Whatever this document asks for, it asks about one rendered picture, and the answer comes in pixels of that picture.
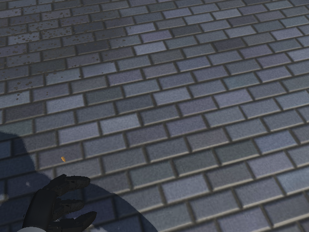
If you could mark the left robot hand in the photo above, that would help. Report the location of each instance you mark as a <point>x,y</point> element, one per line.
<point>45,208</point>

